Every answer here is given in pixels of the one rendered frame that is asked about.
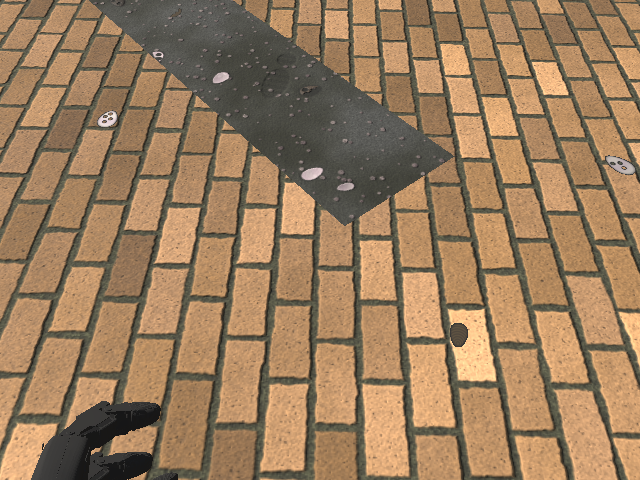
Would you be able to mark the left robot hand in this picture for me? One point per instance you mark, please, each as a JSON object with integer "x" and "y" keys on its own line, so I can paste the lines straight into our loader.
{"x": 68, "y": 456}

